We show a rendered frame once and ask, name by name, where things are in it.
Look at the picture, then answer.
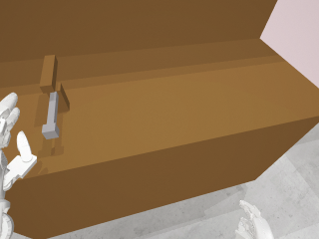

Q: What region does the left robot forearm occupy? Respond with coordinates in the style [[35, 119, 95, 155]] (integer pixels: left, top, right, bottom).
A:
[[0, 199, 14, 239]]

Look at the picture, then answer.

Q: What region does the right robot hand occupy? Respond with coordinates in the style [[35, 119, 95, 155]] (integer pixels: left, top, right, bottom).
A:
[[235, 200, 274, 239]]

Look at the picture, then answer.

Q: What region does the counter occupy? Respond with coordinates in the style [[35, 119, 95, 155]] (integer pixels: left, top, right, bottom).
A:
[[0, 0, 319, 239]]

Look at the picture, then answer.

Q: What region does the tap lever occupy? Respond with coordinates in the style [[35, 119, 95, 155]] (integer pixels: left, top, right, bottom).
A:
[[42, 92, 60, 139]]

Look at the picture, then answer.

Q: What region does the left robot hand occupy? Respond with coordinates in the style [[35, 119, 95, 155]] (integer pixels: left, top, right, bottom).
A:
[[0, 93, 37, 200]]

